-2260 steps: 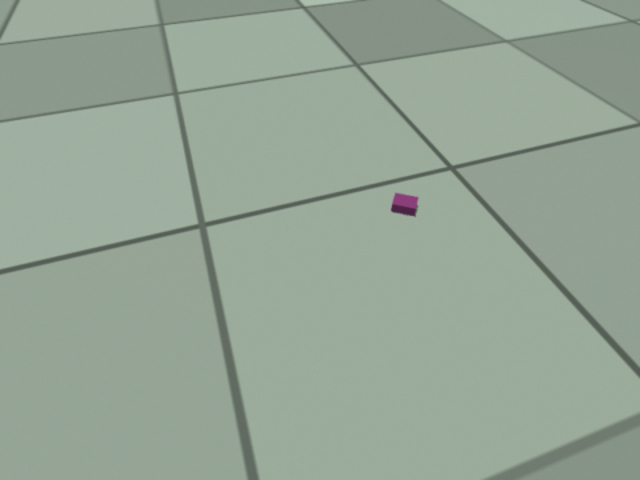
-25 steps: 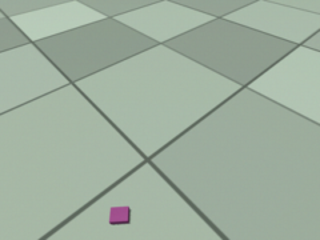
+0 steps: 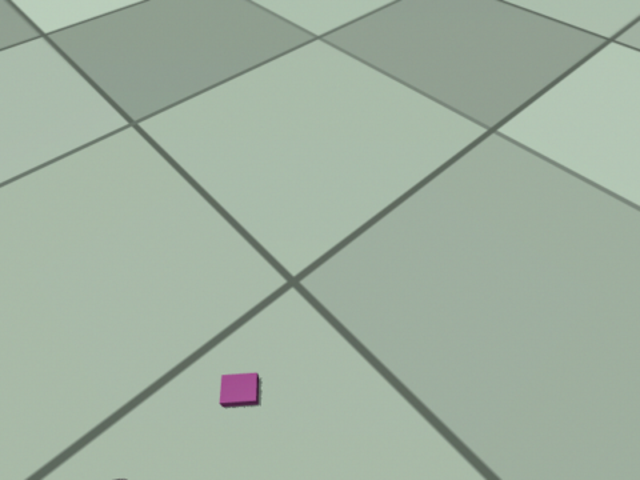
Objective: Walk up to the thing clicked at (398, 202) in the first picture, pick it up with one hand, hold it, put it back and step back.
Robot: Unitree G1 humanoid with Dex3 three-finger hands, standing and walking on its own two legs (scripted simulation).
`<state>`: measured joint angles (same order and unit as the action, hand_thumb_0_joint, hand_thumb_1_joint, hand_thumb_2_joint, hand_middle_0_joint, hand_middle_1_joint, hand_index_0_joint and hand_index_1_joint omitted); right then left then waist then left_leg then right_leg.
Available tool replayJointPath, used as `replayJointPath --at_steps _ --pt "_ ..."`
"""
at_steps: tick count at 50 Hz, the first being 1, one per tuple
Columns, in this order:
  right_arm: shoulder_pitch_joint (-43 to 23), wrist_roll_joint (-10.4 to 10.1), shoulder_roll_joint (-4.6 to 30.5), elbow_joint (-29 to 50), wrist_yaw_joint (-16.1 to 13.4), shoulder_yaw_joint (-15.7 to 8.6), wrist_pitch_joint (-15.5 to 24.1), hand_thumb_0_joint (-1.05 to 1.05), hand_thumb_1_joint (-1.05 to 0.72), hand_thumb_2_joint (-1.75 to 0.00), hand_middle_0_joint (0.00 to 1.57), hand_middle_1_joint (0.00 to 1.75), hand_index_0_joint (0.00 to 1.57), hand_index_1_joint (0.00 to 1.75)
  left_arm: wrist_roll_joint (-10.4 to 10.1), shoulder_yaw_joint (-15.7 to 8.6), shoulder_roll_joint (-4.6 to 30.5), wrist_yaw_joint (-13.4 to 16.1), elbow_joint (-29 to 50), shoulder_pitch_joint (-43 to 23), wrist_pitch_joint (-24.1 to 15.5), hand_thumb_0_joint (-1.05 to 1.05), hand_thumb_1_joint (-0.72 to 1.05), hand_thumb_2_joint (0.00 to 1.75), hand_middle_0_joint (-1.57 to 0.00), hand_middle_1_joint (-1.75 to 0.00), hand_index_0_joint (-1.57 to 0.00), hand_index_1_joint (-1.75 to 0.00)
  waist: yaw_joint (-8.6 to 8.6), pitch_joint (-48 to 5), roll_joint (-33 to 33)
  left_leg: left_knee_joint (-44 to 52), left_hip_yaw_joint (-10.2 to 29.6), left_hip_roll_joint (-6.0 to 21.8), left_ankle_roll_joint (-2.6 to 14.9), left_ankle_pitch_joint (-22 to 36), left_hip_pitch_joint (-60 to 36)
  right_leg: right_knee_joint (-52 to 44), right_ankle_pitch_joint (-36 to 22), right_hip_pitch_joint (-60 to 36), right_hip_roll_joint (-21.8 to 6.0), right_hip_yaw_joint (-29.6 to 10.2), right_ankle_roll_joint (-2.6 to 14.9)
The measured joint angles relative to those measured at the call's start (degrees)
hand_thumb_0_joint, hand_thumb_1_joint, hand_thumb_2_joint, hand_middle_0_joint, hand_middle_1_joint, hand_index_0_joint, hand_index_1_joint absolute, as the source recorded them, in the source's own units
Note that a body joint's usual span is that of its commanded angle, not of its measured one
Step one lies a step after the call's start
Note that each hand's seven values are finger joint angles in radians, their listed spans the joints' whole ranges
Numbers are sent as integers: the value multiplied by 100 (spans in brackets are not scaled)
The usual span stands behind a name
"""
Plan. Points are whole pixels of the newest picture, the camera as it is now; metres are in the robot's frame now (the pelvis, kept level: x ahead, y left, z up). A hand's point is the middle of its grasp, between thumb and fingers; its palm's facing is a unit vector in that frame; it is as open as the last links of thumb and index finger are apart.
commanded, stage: step back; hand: left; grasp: from above
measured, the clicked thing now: (239, 389) +0.44 +0.27 -0.75
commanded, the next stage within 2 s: none
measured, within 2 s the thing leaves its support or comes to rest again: neither
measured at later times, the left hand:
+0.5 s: hand out of the picture +0.05 +0.33 -0.17, palm faces -0.08 -0.93 -0.36, open 7.4 cm
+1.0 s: hand out of the picture -0.07 +0.30 -0.14, palm faces -0.05 -0.92 -0.39, open 7.4 cm
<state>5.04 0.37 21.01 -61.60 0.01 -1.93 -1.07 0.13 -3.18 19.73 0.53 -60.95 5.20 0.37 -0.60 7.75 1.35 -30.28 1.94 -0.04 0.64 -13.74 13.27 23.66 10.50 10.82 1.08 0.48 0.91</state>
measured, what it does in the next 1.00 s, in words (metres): walks backwards: left foot, then right foot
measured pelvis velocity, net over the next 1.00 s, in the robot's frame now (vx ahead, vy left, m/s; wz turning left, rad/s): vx -0.20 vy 0.05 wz -0.03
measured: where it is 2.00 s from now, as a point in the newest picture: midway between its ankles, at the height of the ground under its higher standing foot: outside the picture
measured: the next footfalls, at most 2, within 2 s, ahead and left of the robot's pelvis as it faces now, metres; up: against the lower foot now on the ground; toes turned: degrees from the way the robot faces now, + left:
left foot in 0.18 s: -0.02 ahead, +0.14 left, +0.00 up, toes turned -2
right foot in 0.68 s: -0.11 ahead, -0.04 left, +0.00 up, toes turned -1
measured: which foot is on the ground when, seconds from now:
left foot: up 0.00-0.16, down 0.18-0.74, up 0.76-1.00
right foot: down 0.00-0.20, up 0.22-0.66, down 0.68-1.00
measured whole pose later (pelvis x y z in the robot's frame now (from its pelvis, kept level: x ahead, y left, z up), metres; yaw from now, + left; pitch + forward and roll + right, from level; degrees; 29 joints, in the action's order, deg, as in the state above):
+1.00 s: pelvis -0.20 +0.05 -0.01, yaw -2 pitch -1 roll +2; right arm 10.1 0.2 24.1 -50.5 -2.1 -3.1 -1.8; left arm 2.3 -3.7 19.1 0.4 -44.5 8.2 2.8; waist 0.6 9.3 0.0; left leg -56.8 6.6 -5.1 -1.6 -29.3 20.0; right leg 31.0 11.5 18.8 1.0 0.0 3.1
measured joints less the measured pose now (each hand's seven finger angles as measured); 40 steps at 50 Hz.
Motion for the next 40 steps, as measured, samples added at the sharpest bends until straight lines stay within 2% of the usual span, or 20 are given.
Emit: replayJointPath --at_steps 3,5,7,9,10,11,13,15,17,19,23,26,31,34,37,38,40 --pt "16 11 74 216 9 -77 -98 0 -90 -90 21 30 20 30 76 -50 56 22 229 -66 77 1 91 90 -21 -30 -20 -30 38 162 -130 -1167 39 -254 79 -1004 433 269 32 290 -141 -96 -37" --pt "103 -8 115 345 22 -111 -129 0 -90 -90 21 30 20 30 114 -63 98 36 371 -112 120 1 91 90 -21 -30 -20 -30 8 187 -216 -1587 44 -339 116 -1280 554 406 44 476 -249 -116 -96" --pt "220 -20 150 444 26 -129 -135 0 -90 -90 21 30 20 30 145 -54 144 49 521 -179 154 1 91 90 -21 -30 -20 -30 -24 184 -282 -1493 21 -311 110 -1189 476 575 75 670 -338 -119 -191" --pt "354 10 196 519 21 -146 -103 0 -90 -90 21 30 20 30 126 -34 188 49 688 -248 200 1 91 90 -21 -30 -20 -30 -76 165 -288 -691 4 -183 86 -500 168 867 174 896 -385 -92 -308" --pt "379 52 185 522 2 -177 -82 0 -90 -90 21 30 20 30 93 -32 223 45 757 -317 229 1 91 90 -21 -30 -20 -30 -83 205 -346 -501 -13 -228 112 -666 75 1087 249 1024 -440 -126 -290" --pt "369 100 121 514 -14 -195 -76 0 -90 -90 21 30 20 30 59 -48 268 56 805 -404 261 1 91 90 -21 -30 -20 -30 -49 302 -465 -526 -83 -308 164 -720 69 1398 579 1140 -413 -341 -193" --pt "381 150 1 552 -12 -162 -76 0 -90 -90 21 30 20 30 36 -73 312 102 898 -455 313 1 91 90 -21 -30 -20 -30 -20 399 -552 -550 -164 -318 245 -670 82 2225 1520 1362 -57 -754 -72" --pt "431 164 -89 630 -23 -128 -74 0 -90 -90 21 30 20 30 36 -61 305 132 917 -425 355 1 91 90 -20 -30 -20 -30 -109 366 -499 -418 -117 -260 283 -531 92 2981 1952 1507 331 -928 -11" --pt "459 180 -156 696 -73 -104 -77 0 -90 -90 21 30 20 30 -5 -38 296 127 941 -374 387 1 91 90 -20 -30 -20 -30 -119 304 -489 -182 -149 -257 298 -355 70 3512 1830 1589 531 -1027 26" --pt "423 158 -187 764 -128 -96 -79 1 -90 -90 21 30 20 30 -15 -29 278 115 994 -274 378 1 91 90 -20 -30 -20 -30 -78 284 -483 -29 -251 -276 327 -238 47 3781 1634 1565 578 -1044 14" --pt "289 109 -218 963 -212 -112 -43 1 -90 -90 21 30 20 30 20 -32 244 100 1021 -31 370 1 91 90 -21 -30 -20 -30 -47 300 -428 -36 -450 -321 409 -174 67 3446 1555 1208 460 -955 -121" --pt "190 100 -235 1114 -217 -106 -7 0 -90 -90 21 30 20 30 40 -53 247 87 1005 88 392 1 91 90 -21 -30 -20 -30 -38 335 -399 -163 -591 -351 441 -170 148 2925 1625 922 332 -880 -148" --pt "79 90 -188 1210 -170 -94 -13 0 -90 -90 21 30 20 30 95 -89 234 33 1005 218 379 1 91 90 -21 -30 -20 -30 3 338 -280 -419 -770 -311 427 -147 367 2141 1587 559 151 -629 -55" --pt "49 85 -120 1186 -131 -95 -33 0 -90 -90 21 30 20 30 128 -114 220 -22 1022 326 341 1 91 90 -20 -30 -20 -30 39 258 -176 -555 -834 -225 375 -106 537 1694 1395 332 87 -488 72" --pt "44 36 4 1094 -112 -122 -85 0 -90 -90 21 30 20 30 161 -122 104 -57 1032 430 269 1 91 90 -20 -30 -20 -30 -5 220 165 -685 -629 18 251 -30 659 1353 1011 213 304 -268 137" --pt "76 16 12 1056 -113 -129 -107 0 -90 -90 21 30 20 30 162 -111 100 -78 1071 492 255 1 91 90 -20 -30 -20 -30 -12 160 174 -816 -486 -32 154 -256 741 1305 965 226 310 -215 171" --pt "129 1 -17 991 -117 -131 -153 1 -90 -90 21 30 20 30 185 -108 135 -91 1164 575 251 1 91 90 -21 -30 -20 -30 110 93 -36 -1698 -161 -365 -2 -1159 963 1274 876 297 187 -291 242"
